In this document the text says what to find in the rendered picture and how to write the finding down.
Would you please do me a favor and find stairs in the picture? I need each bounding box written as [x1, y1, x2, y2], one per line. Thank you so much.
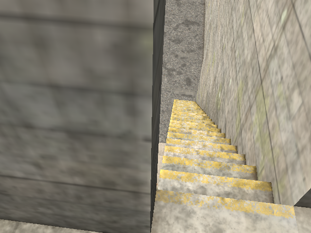
[157, 99, 274, 204]

